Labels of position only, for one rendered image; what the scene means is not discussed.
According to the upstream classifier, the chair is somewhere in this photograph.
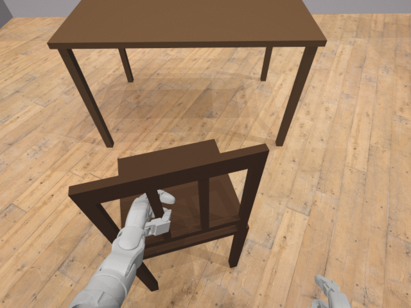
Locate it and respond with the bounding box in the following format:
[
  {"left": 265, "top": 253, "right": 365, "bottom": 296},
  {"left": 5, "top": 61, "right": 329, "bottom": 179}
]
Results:
[{"left": 68, "top": 139, "right": 269, "bottom": 292}]

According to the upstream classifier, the robot right hand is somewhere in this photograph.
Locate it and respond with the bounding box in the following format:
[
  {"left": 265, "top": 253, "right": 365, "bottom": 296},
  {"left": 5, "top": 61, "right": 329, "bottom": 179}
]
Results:
[{"left": 307, "top": 275, "right": 352, "bottom": 308}]

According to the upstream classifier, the robot left hand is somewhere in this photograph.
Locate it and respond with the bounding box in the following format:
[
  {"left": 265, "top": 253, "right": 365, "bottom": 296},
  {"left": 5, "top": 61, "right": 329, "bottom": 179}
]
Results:
[{"left": 125, "top": 190, "right": 175, "bottom": 237}]

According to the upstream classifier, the robot left forearm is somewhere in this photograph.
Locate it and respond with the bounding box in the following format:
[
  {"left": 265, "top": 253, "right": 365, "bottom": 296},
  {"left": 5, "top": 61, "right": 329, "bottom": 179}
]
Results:
[{"left": 68, "top": 226, "right": 146, "bottom": 308}]

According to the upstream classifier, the table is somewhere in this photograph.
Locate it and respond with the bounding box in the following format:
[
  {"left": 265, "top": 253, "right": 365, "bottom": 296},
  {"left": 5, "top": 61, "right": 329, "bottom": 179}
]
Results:
[{"left": 47, "top": 0, "right": 327, "bottom": 148}]

